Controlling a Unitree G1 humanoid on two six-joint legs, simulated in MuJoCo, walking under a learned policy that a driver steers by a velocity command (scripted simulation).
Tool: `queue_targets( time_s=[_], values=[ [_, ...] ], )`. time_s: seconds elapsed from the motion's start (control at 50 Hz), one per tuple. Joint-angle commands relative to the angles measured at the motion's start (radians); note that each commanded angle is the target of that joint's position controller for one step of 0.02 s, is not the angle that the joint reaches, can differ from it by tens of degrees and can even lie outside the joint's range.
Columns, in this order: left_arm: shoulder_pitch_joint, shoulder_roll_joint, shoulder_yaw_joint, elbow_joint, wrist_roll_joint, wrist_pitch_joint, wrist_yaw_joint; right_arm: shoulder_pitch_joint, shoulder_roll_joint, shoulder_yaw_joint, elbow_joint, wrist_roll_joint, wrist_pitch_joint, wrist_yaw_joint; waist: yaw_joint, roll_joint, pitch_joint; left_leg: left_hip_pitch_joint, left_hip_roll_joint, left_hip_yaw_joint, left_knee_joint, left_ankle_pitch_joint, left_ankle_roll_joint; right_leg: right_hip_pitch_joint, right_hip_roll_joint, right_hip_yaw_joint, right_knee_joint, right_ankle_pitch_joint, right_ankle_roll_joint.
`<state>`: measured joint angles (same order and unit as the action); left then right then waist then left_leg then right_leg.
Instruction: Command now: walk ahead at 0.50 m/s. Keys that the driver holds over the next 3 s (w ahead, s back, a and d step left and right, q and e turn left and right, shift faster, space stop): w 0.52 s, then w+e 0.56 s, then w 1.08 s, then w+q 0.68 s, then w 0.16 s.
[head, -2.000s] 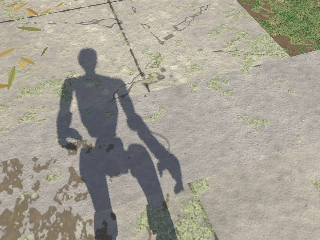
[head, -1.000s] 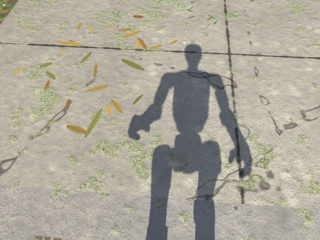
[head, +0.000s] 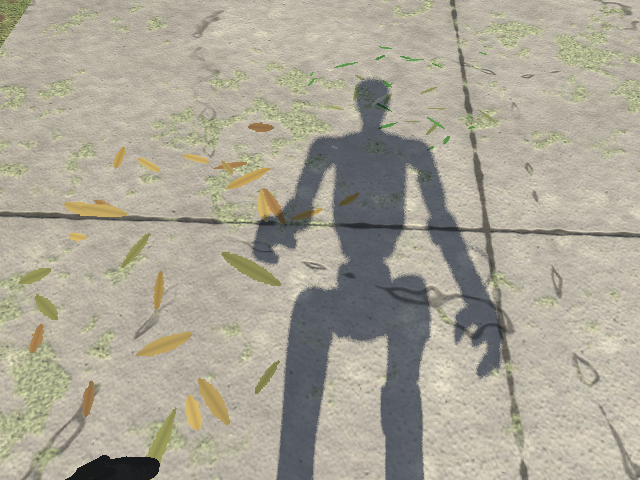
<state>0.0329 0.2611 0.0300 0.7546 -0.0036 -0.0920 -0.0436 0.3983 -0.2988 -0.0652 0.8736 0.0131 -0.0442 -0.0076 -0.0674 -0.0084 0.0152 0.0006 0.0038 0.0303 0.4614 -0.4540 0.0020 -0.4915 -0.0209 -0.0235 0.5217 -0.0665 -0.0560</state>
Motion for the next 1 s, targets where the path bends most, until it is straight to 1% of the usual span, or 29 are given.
queue_targets(
  time_s=[0.02,0.04,0.06,0.08,0.1,0.12,0.16,0.18,0.24,0.32,0.38,0.42,0.46,0.48,0.5,0.52,0.54,0.56,0.58,0.6,0.62,0.64,0.68,0.72,0.78,0.86,0.94,0.96,1.0],
  values=[
    [0.415,0.283,0.09,0.051,-0.001,0.003,0.011,0.096,-0.008,0.02,-0.078,-0.012,-0.038,0.001,0.161,-0.269,-0.41,-0.631,-0.068,-0.087,0.725,-0.131,0.015,0.897,-0.369,0.715,-0.158,-0.176,-0.274],
    [0.381,0.207,0.067,0.045,-0.013,0.003,0.012,0.005,-0.11,-0.006,-0.089,0.013,-0.053,0.009,0.182,-0.178,-0.298,-0.749,-0.008,-0.156,0.82,-0.121,0.028,0.828,-0.34,0.663,-0.201,-0.299,-0.231],
    [0.306,0.18,0.058,0.032,-0.011,0.005,0.015,-0.075,-0.13,-0.011,-0.113,0.026,-0.062,0.011,0.164,-0.129,-0.173,-0.785,0.043,-0.123,0.806,-0.024,0.04,0.691,-0.311,0.534,-0.225,-0.271,-0.194],
    [0.241,0.156,0.05,0.021,-0.003,0.006,0.016,-0.118,-0.124,-0.011,-0.12,0.015,-0.063,0.007,0.138,-0.07,-0.101,-0.754,0.084,-0.1,0.755,0.062,0.038,0.555,-0.274,0.44,-0.254,-0.194,-0.179],
    [0.199,0.128,0.042,0.015,0.008,0.004,0.014,-0.124,-0.115,-0.016,-0.119,0.004,-0.057,0.005,0.106,-0.068,-0.055,-0.702,0.114,-0.101,0.701,0.12,0.034,0.448,-0.24,0.371,-0.288,-0.115,-0.169],
    [0.18,0.115,0.038,0.014,0.016,0.0,0.013,-0.101,-0.098,-0.015,-0.112,0.002,-0.046,0.005,0.078,-0.089,-0.051,-0.642,0.13,-0.105,0.677,0.155,0.029,0.385,-0.221,0.33,-0.317,-0.072,-0.168],
    [0.18,0.122,0.042,0.026,0.008,-0.011,0.013,-0.081,-0.063,-0.01,-0.104,-0.001,-0.027,0.002,0.056,-0.085,-0.042,-0.609,0.139,-0.095,0.63,0.189,0.012,0.327,-0.207,0.264,-0.363,0.005,-0.183],
    [0.186,0.136,0.046,0.035,0.006,-0.015,0.016,-0.101,-0.058,-0.009,-0.112,-0.005,-0.022,-0.001,0.054,-0.075,-0.027,-0.627,0.143,-0.092,0.596,0.223,0.001,0.315,-0.206,0.237,-0.38,0.039,-0.19],
    [0.223,0.157,0.052,0.06,0.004,-0.012,0.03,-0.197,-0.048,-0.005,-0.139,-0.012,-0.023,-0.001,0.074,-0.05,0.003,-0.681,0.145,-0.086,0.427,0.379,-0.019,0.337,-0.188,0.164,-0.401,0.109,-0.178],
    [0.284,0.176,0.054,0.091,-0.007,-0.002,0.04,-0.334,-0.02,0.009,-0.168,-0.004,-0.036,0.016,0.125,-0.045,0.032,-0.627,0.104,-0.045,0.191,0.548,-0.016,0.358,-0.158,0.089,-0.409,0.091,-0.145],
    [0.341,0.185,0.058,0.124,-0.014,0.012,0.042,-0.415,-0.024,0.012,-0.197,0.004,-0.043,0.032,0.152,-0.044,0.056,-0.64,0.086,-0.043,0.107,0.542,-0.004,0.445,-0.196,0.098,-0.38,0.08,-0.144],
    [0.353,0.191,0.062,0.139,-0.018,0.023,0.046,-0.441,-0.037,0.01,-0.213,0.005,-0.047,0.043,0.146,-0.051,0.062,-0.652,0.08,-0.051,0.068,0.485,0.019,0.515,-0.23,0.11,-0.342,0.116,-0.132],
    [0.342,0.203,0.068,0.145,-0.02,0.033,0.051,-0.413,-0.058,0.003,-0.211,0.004,-0.051,0.05,0.117,-0.065,0.042,-0.595,0.063,-0.041,0.044,0.411,0.045,0.562,-0.248,0.114,-0.286,0.215,-0.114],
    [0.324,0.211,0.07,0.143,-0.02,0.038,0.053,-0.357,-0.077,-0.006,-0.197,0.002,-0.053,0.049,0.08,-0.076,0.007,-0.503,0.036,-0.017,0.03,0.384,0.062,0.567,-0.238,0.101,-0.219,0.356,-0.101],
    [0.307,0.202,0.067,0.141,-0.019,0.044,0.054,-0.231,-0.11,-0.026,-0.157,-0.002,-0.053,0.044,0.013,-0.064,-0.07,-0.326,0.005,0.014,0.007,0.393,0.088,0.541,-0.194,0.064,-0.072,0.489,-0.078],
    [0.313,0.163,0.05,0.126,-0.005,0.045,0.056,-0.06,-0.166,-0.049,-0.112,-0.009,-0.05,0.034,-0.052,-0.02,-0.203,-0.043,0.075,-0.055,0.048,0.421,0.132,0.402,-0.142,0.025,0.164,0.394,-0.046],
    [0.429,0.05,0.014,0.104,0.002,0.027,0.047,0.043,-0.27,-0.074,-0.095,-0.025,-0.044,0.027,-0.028,0.208,-0.353,0.369,0.339,-0.492,0.014,0.282,0.286,-0.02,0.018,-0.021,0.567,-0.025,0.029],
    [0.414,0.073,0.015,0.124,-0.01,0.004,0.041,0.065,-0.195,-0.054,-0.091,-0.013,-0.041,0.029,-0.05,0.257,-0.412,0.407,0.406,-0.744,-0.134,0.156,0.32,-0.172,0.069,0.125,0.726,-0.514,0.03],
    [0.326,0.165,0.043,0.101,-0.043,-0.008,0.036,-0.001,-0.144,-0.035,-0.097,-0.011,-0.043,0.026,-0.051,0.176,-0.251,0.283,0.376,-0.608,-0.156,0.1,0.264,-0.26,0.012,0.162,0.794,-0.471,0.013],
    [0.263,0.167,0.044,0.084,-0.05,-0.011,0.038,-0.076,-0.117,-0.027,-0.108,-0.013,-0.044,0.023,-0.023,0.123,-0.152,0.139,0.342,-0.47,-0.181,0.138,0.227,-0.256,-0.044,0.133,0.76,-0.377,0.005],
    [0.235,0.156,0.047,0.082,-0.038,-0.005,0.043,-0.136,-0.083,-0.017,-0.108,-0.016,-0.048,0.025,0.006,0.089,-0.078,0.01,0.302,-0.37,-0.223,0.196,0.206,-0.223,-0.078,0.121,0.696,-0.303,0.01],
    [0.252,0.145,0.055,0.091,-0.031,0.01,0.047,-0.176,-0.056,-0.01,-0.108,-0.022,-0.057,0.027,0.041,0.113,-0.045,-0.075,0.267,-0.287,-0.26,0.25,0.185,-0.164,-0.107,0.13,0.647,-0.247,0.014],
    [0.296,0.099,0.051,0.109,-0.03,0.039,0.049,-0.201,-0.048,-0.012,-0.095,-0.029,-0.071,0.029,0.072,0.118,-0.028,-0.162,0.245,-0.19,-0.313,0.334,0.183,-0.094,-0.117,0.129,0.625,-0.191,0.028],
    [0.273,0.083,0.053,0.096,-0.028,0.054,0.052,-0.196,-0.067,-0.019,-0.076,-0.033,-0.08,0.024,0.081,0.093,-0.001,-0.176,0.245,-0.111,-0.34,0.416,0.189,-0.136,-0.117,0.142,0.586,-0.123,0.04],
    [0.209,0.077,0.056,0.069,-0.021,0.052,0.047,-0.174,-0.082,-0.024,-0.051,-0.035,-0.078,0.008,0.069,0.071,0.022,-0.134,0.234,-0.014,-0.352,0.49,0.179,-0.2,-0.106,0.152,0.44,0.029,0.051],
    [0.081,0.048,0.042,0.024,-0.013,0.044,0.022,-0.148,-0.107,-0.028,-0.031,-0.026,-0.068,-0.007,0.024,0.05,0.058,-0.097,0.224,0.095,-0.368,0.515,0.154,-0.17,-0.092,0.064,0.223,0.169,0.044],
    [-0.027,0.04,0.034,-0.043,-0.015,0.045,-0.002,-0.078,-0.128,-0.038,0.005,-0.01,-0.037,-0.012,-0.012,0.035,0.093,0.071,0.275,0.134,-0.311,0.612,0.151,-0.239,-0.079,0.016,0.123,0.099,0.015],
    [-0.038,0.043,0.035,-0.058,-0.016,0.045,-0.009,-0.075,-0.134,-0.041,0.009,-0.006,-0.028,-0.013,-0.008,0.04,0.093,0.107,0.287,0.144,-0.282,0.672,0.146,-0.241,-0.07,0.0,0.111,0.056,0.004],
    [-0.015,0.066,0.046,-0.076,-0.017,0.048,-0.019,-0.098,-0.158,-0.049,0.002,0.001,-0.012,-0.019,0.028,0.07,0.055,0.142,0.292,0.173,-0.18,0.961,0.125,-0.157,-0.023,-0.055,0.101,-0.041,-0.03]
  ],
)
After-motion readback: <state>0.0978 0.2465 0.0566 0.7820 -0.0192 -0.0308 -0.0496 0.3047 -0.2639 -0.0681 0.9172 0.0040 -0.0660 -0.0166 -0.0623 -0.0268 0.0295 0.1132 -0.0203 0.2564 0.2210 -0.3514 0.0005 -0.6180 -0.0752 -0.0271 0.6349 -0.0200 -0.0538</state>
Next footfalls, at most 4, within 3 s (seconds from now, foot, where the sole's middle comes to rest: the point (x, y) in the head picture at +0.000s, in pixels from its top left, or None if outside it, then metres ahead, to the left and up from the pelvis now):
0.52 left None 0.45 0.14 -0.76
1.06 right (374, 359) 0.72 -0.13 -0.76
1.60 left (317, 235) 1.09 -0.02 -0.76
2.12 right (429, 177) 1.28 -0.36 -0.76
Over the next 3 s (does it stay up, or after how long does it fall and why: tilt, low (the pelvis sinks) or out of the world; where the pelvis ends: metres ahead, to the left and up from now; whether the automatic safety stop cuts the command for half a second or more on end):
stays up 1.63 -0.28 0.02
